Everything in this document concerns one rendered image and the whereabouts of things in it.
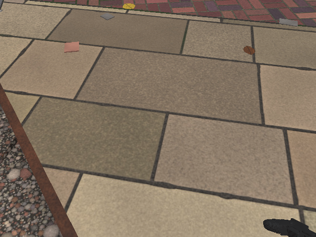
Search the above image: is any right robot hand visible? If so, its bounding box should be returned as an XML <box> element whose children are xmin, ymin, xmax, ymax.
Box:
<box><xmin>263</xmin><ymin>218</ymin><xmax>316</xmax><ymax>237</ymax></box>

